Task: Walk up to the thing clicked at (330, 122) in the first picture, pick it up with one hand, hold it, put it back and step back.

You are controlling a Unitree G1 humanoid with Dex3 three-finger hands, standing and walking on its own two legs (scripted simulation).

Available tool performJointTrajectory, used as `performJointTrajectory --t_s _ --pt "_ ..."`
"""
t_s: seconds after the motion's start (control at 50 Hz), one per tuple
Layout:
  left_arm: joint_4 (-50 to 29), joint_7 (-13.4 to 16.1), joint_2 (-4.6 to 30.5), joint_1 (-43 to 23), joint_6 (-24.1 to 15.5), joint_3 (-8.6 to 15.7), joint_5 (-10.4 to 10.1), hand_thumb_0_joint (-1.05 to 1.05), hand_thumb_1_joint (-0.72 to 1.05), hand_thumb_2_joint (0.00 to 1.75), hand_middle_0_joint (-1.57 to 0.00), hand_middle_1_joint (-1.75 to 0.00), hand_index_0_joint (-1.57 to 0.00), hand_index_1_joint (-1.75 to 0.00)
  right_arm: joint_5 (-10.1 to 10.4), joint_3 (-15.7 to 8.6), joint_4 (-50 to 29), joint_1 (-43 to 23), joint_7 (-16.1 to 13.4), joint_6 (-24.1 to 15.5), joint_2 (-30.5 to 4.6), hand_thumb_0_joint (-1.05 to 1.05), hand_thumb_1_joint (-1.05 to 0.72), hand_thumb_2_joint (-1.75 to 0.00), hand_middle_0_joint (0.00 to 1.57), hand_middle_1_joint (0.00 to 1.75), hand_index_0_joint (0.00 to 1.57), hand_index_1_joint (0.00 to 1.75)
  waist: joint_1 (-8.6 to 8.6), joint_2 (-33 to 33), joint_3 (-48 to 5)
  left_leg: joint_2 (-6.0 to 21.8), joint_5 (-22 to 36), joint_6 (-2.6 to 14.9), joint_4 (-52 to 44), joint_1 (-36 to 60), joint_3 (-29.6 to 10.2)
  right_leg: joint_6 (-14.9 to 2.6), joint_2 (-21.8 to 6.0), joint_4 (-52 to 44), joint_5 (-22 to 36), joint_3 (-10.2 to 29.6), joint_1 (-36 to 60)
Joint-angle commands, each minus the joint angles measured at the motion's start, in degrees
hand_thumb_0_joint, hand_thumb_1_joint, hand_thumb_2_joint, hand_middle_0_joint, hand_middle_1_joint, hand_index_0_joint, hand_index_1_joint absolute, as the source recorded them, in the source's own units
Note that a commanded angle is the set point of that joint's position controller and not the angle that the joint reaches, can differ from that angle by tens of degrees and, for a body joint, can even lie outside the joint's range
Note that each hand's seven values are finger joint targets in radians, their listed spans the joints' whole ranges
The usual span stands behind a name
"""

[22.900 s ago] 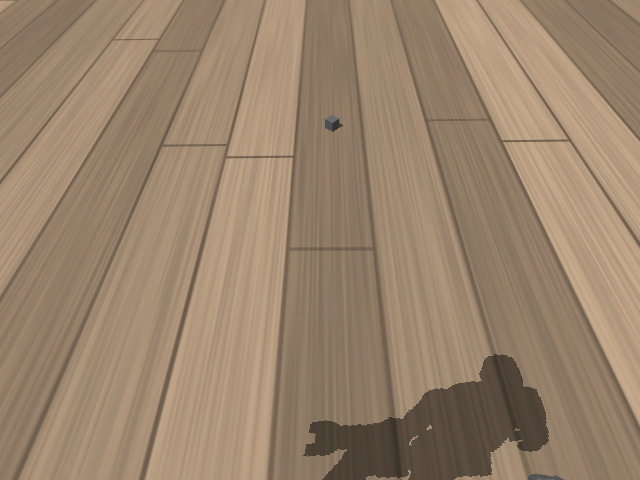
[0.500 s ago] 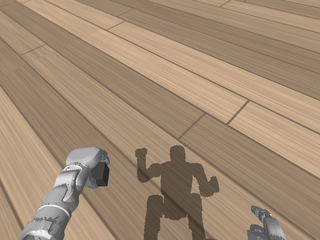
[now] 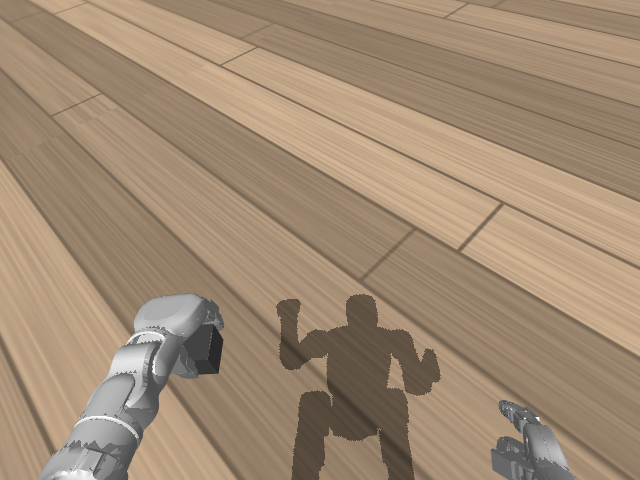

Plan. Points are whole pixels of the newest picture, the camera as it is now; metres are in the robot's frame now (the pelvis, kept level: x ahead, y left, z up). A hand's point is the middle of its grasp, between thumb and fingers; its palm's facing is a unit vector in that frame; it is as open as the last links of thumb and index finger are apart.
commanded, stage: hold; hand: left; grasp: from above
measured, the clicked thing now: (198, 349) +0.30 +0.22 -0.07
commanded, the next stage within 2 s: crouch in 0.60 s
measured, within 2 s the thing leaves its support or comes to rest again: neither
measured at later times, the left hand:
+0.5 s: hand (183, 341) +0.30 +0.22 -0.03, palm faces -0.45 -0.06 -0.89, open 8.2 cm
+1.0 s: hand (190, 353) +0.30 +0.23 -0.07, palm faces -0.47 -0.05 -0.88, open 8.2 cm
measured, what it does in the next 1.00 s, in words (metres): stands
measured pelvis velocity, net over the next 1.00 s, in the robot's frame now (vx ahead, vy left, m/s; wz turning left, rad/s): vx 0.01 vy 0.00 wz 0.01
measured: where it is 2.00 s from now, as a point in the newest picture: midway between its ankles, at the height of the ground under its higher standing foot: outside the picture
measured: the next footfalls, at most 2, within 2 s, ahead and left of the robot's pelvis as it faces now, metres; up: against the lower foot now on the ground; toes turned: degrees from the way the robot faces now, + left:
none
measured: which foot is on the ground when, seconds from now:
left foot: down 0.00-1.00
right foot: down 0.00-1.00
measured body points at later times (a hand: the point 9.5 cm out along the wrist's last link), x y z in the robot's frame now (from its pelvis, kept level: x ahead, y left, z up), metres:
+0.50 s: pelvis +0.01 +0.00 +0.00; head +0.02 -0.02 +0.45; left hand +0.32 +0.22 +0.03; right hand +0.17 -0.25 -0.11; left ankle +0.02 +0.14 -0.73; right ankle +0.03 -0.14 -0.73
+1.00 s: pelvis +0.01 +0.00 +0.00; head +0.04 -0.01 +0.45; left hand +0.32 +0.23 -0.02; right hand +0.16 -0.25 -0.12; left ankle +0.02 +0.14 -0.73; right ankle +0.03 -0.14 -0.73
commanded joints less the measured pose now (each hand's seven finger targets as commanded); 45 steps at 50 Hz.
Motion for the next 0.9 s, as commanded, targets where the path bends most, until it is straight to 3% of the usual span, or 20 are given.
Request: performJointTrajectory --t_s 0.0,0.1,0.16,0.28,0.32,0.4,0.44,0.5,0.52,0.58,0.66,0.68,0.7,0.74,0.8,0.88 --pt "-12.6 1.6 12.5 -19.6 -0.7 6.3 -0.1 0.0 0.85 0.4 -1.19 -0.33 -1.22 -0.31 0.1 -2.3 -8.4 -5.8 -0.6 -2.7 -6.7 0.0 -0.9 -0.9 0.2 0.3 0.2 0.3 -0.04 -2.5 -13.2 -3.1 6.0 2.32 -4.9 6.9 0.7 -1.57 3.2 -6.7 4.9 -1.5 3.8" --pt "-12.5 2.1 12.9 -19.6 -0.8 7.3 0.2 0.0 0.82 0.4 -1.17 -0.34 -1.2 -0.32 0.1 -2.2 -8.3 -5.5 -0.8 -2.6 -6.5 0.0 -0.9 -0.9 0.2 0.3 0.2 0.3 0.4 -2.2 -13.8 -3.2 8.1 2.11 -5.1 8.0 0.8 -1.71 3.3 -7.0 6.4 -1.6 4.4" --pt "-12.3 2.0 11.1 -17.7 -0.5 5.6 0.0 0.0 0.85 0.41 -1.2 -0.33 -1.22 -0.31 0.2 -2.2 -8.4 -5.9 -0.8 -2.5 -6.4 0.0 -0.9 -0.9 0.2 0.3 0.2 0.3 0.55 -2.3 -13.3 -3.2 9.3 2.11 -5.3 8.4 0.7 -1.74 3.3 -7.1 7.6 -1.8 4.6" --pt "-11.4 2.1 13.0 -17.8 -0.3 7.1 0.7 0.0 0.82 0.4 -1.19 -0.3 -1.21 -0.29 0.3 -2.2 -8.5 -6.1 -0.8 -1.9 -6.4 0.0 -0.9 -0.9 0.2 0.3 0.2 0.3 0.92 -2.3 -12.5 -3.2 9.6 2.09 -5.9 8.4 0.7 -1.79 3.3 -7.8 7.7 -2.0 5.4" --pt "-11.1 1.9 10.5 -17.8 -0.5 5.2 0.3 0.0 0.84 0.4 -1.18 -0.33 -1.21 -0.31 0.3 -2.2 -8.4 -6.1 -0.7 -1.9 -6.2 0.0 -0.9 -0.9 0.2 0.3 0.2 0.3 0.29 -2.7 -12.2 -3.2 9.5 2.05 -5.9 8.8 0.8 -1.76 3.3 -7.7 7.8 -1.8 4.8" --pt "-12.9 2.1 12.7 -19.0 -0.8 6.8 0.3 0.0 0.83 0.43 -1.2 -0.32 -1.22 -0.31 0.2 -2.5 -8.2 -5.4 -0.7 -1.7 -6.5 0.0 -0.9 -0.9 0.2 0.3 0.2 0.3 0.92 -1.3 -14.2 -3.2 11.4 1.96 -5.9 9.8 0.7 -1.88 3.3 -7.7 9.6 -1.9 6.1" --pt "-11.2 2.2 10.4 -17.2 -0.6 5.1 0.4 0.0 0.84 0.41 -1.19 -0.33 -1.22 -0.31 0.2 -2.5 -8.1 -5.3 -0.7 -1.6 -6.3 0.0 -0.9 -0.9 0.2 0.3 0.2 0.3 0.63 -2.1 -13.4 -2.9 12.5 1.93 -6.0 9.8 0.7 -1.94 3.5 -7.3 10.6 -2.2 6.2" --pt "-11.9 2.7 13.3 -19.2 -0.7 7.4 0.7 0.0 0.82 0.39 -1.17 -0.31 -1.2 -0.29 0.3 -2.7 -7.8 -5.1 -0.8 -1.3 -6.6 0.0 -0.9 -0.9 0.2 0.3 0.2 0.3 0.8 -1.5 -14.7 -3.1 13.9 1.98 -5.8 10.5 0.9 -1.85 3.3 -7.5 12.1 -2.1 7.0" --pt "-11.3 2.7 12.4 -20.0 -0.7 6.4 0.9 0.0 0.82 0.39 -1.18 -0.32 -1.2 -0.3 0.2 -2.6 -7.8 -5.1 -0.8 -1.2 -6.4 0.0 -0.9 -0.9 0.2 0.3 0.2 0.3 0.35 -1.9 -14.3 -3.1 14.0 2.08 -5.7 10.3 0.9 -1.82 3.2 -7.4 12.5 -2.0 6.6" --pt "-10.1 3.1 13.0 -19.9 -0.6 7.2 0.9 0.0 0.83 0.42 -1.21 -0.31 -1.22 -0.3 0.3 -2.7 -7.6 -5.0 -0.8 -1.0 -6.6 0.0 -0.9 -0.9 0.2 0.3 0.2 0.3 0.52 -2.7 -14.1 -3.1 14.0 2.2 -5.8 10.6 0.9 -1.71 3.2 -7.9 12.5 -1.9 7.1" --pt "-10.1 2.4 11.5 -18.6 -0.7 5.8 0.5 0.0 0.83 0.43 -1.19 -0.33 -1.21 -0.31 0.3 -2.8 -7.9 -5.1 -0.7 -0.8 -6.5 0.0 -0.9 -0.9 0.2 0.3 0.2 0.3 0.63 -3.0 -13.4 -3.2 12.9 2.21 -6.3 10.4 0.8 -1.75 3.1 -8.5 11.4 -2.1 6.9" --pt "-11.0 2.2 11.7 -19.0 -0.8 5.6 0.4 0.0 0.88 0.39 -1.13 -0.4 -1.21 -0.33 0.3 -2.9 -8.0 -5.2 -0.7 -0.8 -6.6 0.0 -0.89 -0.91 0.2 0.3 0.2 0.3 0.88 -2.2 -13.7 -3.1 12.9 2.11 -6.5 10.3 0.8 -1.88 3.1 -8.4 11.3 -2.1 7.2" --pt "-10.4 2.1 12.2 -18.8 -1.0 6.3 0.3 0.0 0.8 0.33 -1.05 -0.36 -1.13 -0.29 0.3 -2.9 -8.2 -5.1 -0.7 -0.7 -6.6 0.0 -0.87 -0.89 0.2 0.3 0.2 0.3 0.88 -1.6 -13.4 -3.1 13.0 2.1 -6.6 10.4 0.9 -1.94 3.1 -8.4 11.3 -2.0 7.0" --pt "-8.4 1.7 10.6 -15.6 -1.3 5.3 0.1 0.0 0.77 0.37 -1.15 -0.3 -1.17 -0.29 0.4 -2.8 -8.6 -5.1 -0.7 -0.5 -6.5 0.0 -0.89 -0.9 0.2 0.3 0.2 0.3 0.86 -3.3 -11.7 -2.8 12.8 2.13 -6.8 9.6 0.6 -1.96 3.3 -8.4 10.9 -2.4 6.8" --pt "-6.3 2.5 9.9 -13.8 -2.1 5.2 0.8 0.0 0.81 0.4 -1.19 -0.31 -1.2 -0.3 0.4 -2.7 -8.8 -4.9 -0.7 0.0 -6.4 0.0 -0.89 -0.9 0.2 0.3 0.2 0.3 0.25 -4.7 -10.3 -3.2 12.7 2.32 -6.0 8.5 0.8 -1.82 3.0 -8.2 11.1 -2.3 5.6" --pt "-3.6 6.2 10.3 -17.9 -4.5 6.1 2.4 0.0 0.83 0.4 -1.2 -0.3 -1.21 -0.29 -0.2 -2.8 -7.9 -3.4 -0.6 0.4 -6.5 0.0 -0.89 -0.9 0.2 0.3 0.2 0.3 -1.12 -5.7 -10.4 -3.2 11.2 2.3 -3.5 6.0 0.6 -1.77 2.8 -6.1 10.1 -2.2 1.6"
